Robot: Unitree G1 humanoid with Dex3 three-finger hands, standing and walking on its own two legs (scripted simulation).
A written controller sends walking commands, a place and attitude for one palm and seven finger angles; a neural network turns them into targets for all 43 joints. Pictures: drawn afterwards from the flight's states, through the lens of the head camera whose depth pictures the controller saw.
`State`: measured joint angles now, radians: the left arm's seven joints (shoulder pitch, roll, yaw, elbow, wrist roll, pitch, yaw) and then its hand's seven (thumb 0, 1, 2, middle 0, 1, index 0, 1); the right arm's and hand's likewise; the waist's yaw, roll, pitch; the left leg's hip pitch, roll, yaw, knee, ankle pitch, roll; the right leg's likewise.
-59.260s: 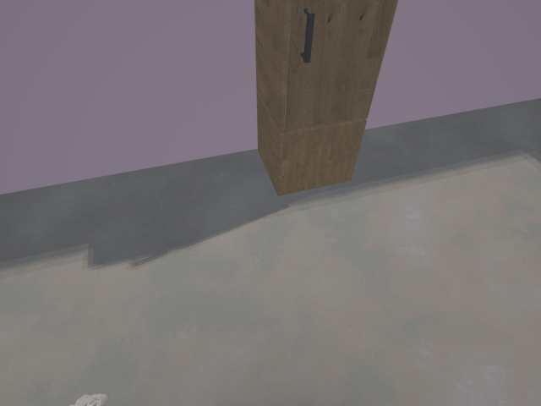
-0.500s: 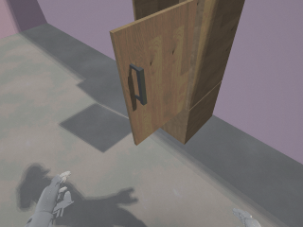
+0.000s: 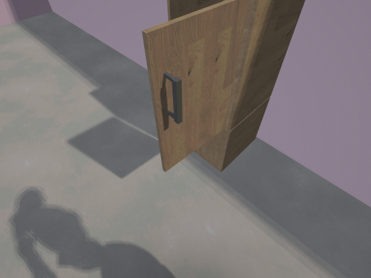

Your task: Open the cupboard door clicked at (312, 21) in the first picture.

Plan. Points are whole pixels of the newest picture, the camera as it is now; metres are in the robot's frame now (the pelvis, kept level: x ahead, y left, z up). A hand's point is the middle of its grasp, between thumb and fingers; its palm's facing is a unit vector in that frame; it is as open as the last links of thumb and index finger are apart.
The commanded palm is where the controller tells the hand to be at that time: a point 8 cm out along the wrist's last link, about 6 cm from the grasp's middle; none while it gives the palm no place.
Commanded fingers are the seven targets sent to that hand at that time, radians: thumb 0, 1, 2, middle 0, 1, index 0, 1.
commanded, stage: let the arm hang, fingers relaxed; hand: left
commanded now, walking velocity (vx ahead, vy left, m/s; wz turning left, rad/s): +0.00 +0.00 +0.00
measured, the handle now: (173, 99) +0.58 +0.07 +0.04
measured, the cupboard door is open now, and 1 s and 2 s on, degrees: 87 87 87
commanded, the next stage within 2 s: look to check the result in 0.44 s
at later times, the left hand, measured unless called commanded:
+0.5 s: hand out of the picture +0.00 +0.16 -0.17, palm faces +0.03 -0.98 -0.18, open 7.4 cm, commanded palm none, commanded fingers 0.00 0.90 0.90 -0.20 -0.30 -0.20 -0.30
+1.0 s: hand out of the picture +0.03 +0.16 -0.17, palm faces +0.02 -0.98 -0.19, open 7.4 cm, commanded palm none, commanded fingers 0.00 0.90 0.90 -0.20 -0.30 -0.20 -0.30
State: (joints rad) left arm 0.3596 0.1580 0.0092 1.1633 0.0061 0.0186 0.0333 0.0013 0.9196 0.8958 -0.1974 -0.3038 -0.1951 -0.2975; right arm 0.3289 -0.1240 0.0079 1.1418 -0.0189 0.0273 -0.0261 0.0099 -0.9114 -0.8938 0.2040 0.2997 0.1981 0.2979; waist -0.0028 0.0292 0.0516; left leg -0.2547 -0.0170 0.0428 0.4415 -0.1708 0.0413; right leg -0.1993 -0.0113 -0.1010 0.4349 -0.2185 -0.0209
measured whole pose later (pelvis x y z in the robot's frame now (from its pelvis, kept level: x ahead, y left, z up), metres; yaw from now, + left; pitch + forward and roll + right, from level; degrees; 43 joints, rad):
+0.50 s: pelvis +0.01 +0.00 +0.00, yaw -1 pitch -1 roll +0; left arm 0.30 0.13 0.01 1.14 0.01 0.00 0.04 0.00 0.91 0.90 -0.20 -0.30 -0.20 -0.30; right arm 0.29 -0.13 0.00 1.14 -0.02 0.00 -0.03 0.01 -0.91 -0.89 0.20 0.30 0.20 0.30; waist -0.01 0.01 0.03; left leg -0.22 -0.02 0.06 0.41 -0.17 0.04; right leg -0.18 -0.02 -0.09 0.43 -0.23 -0.02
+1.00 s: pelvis +0.03 -0.01 +0.00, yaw -1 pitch -1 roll +0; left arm 0.27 0.13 0.00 1.15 0.01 -0.01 0.04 0.00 0.91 0.90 -0.20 -0.30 -0.20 -0.30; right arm 0.25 -0.15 0.01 1.16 -0.02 0.00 -0.04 0.01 -0.92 -0.89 0.20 0.30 0.20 0.30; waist -0.01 0.01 0.04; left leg -0.17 -0.02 0.05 0.38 -0.19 0.03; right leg -0.13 -0.01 -0.09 0.39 -0.24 -0.03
